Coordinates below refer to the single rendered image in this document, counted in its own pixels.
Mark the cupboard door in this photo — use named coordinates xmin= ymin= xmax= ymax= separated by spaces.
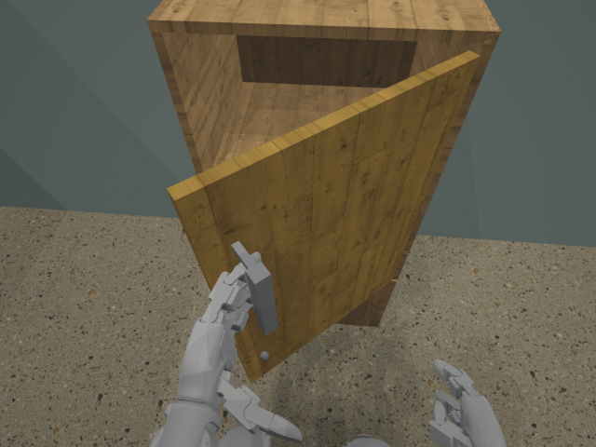
xmin=167 ymin=50 xmax=481 ymax=383

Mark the handle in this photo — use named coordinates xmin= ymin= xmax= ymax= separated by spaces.
xmin=231 ymin=241 xmax=278 ymax=335

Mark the robot left forearm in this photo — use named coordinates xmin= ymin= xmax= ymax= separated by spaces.
xmin=149 ymin=400 xmax=222 ymax=447

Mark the left robot hand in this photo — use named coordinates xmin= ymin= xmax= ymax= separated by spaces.
xmin=177 ymin=251 xmax=303 ymax=442

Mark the right robot hand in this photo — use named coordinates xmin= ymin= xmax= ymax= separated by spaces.
xmin=429 ymin=359 xmax=507 ymax=447

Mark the robot left thigh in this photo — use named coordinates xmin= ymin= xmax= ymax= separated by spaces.
xmin=218 ymin=427 xmax=271 ymax=447

